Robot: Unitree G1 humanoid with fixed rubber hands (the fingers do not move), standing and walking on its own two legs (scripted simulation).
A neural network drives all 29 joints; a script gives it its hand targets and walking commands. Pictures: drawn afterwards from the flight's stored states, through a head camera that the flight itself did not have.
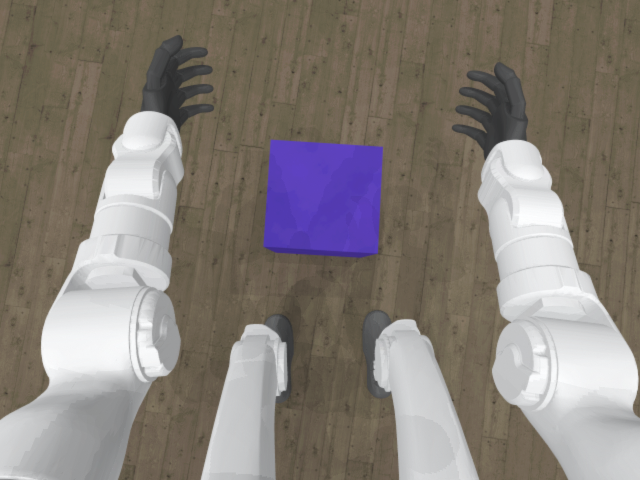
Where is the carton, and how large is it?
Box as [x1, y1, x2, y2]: [263, 140, 382, 257]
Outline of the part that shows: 271,140 263,246 275,252 357,257 377,253 382,147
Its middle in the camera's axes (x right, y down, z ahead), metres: +0.01 -0.08 +0.84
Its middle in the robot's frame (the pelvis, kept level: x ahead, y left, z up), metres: +0.48 +0.00 -0.50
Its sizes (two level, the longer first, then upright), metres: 0.210 0.200 0.250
